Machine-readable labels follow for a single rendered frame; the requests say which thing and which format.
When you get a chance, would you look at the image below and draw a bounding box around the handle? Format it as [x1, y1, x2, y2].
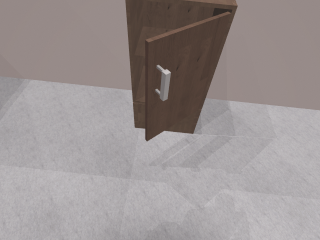
[155, 65, 171, 101]

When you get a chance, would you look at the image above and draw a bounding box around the cupboard door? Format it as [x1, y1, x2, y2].
[145, 12, 231, 141]

